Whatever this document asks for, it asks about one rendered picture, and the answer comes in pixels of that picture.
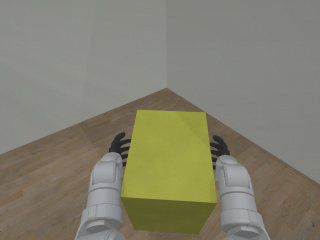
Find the robot right forearm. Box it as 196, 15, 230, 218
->
215, 155, 270, 240

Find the robot left hand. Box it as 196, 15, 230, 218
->
109, 132, 131, 167

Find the robot right hand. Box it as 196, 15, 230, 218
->
209, 135, 230, 170

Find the carton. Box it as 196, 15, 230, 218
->
120, 110, 218, 235

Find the robot left upper arm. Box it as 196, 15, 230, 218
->
77, 229, 126, 240

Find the robot left forearm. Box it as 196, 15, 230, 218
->
74, 152, 124, 240

